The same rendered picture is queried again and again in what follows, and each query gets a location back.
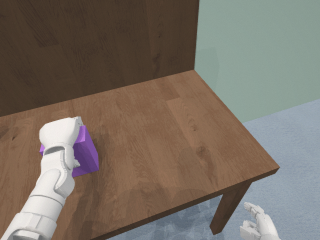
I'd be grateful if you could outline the left robot hand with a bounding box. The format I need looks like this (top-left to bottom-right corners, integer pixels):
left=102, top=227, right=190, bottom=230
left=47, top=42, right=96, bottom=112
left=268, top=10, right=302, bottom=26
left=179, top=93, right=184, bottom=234
left=39, top=116, right=84, bottom=169

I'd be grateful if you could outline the right robot hand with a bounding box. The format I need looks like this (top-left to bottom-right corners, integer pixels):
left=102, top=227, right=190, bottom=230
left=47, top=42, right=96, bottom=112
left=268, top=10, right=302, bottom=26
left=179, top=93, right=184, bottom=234
left=240, top=202, right=279, bottom=240

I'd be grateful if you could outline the left robot forearm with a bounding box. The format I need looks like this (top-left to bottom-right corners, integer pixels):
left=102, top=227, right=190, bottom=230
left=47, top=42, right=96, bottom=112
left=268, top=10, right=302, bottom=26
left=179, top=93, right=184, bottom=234
left=0, top=143, right=75, bottom=240

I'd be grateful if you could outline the table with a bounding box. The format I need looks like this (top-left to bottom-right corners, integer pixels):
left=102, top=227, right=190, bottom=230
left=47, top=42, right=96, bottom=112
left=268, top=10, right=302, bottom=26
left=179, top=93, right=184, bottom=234
left=0, top=0, right=280, bottom=240

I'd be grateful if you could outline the sponge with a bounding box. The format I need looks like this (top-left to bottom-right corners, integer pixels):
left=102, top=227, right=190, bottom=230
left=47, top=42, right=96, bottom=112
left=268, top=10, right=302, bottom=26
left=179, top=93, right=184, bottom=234
left=39, top=125, right=99, bottom=177

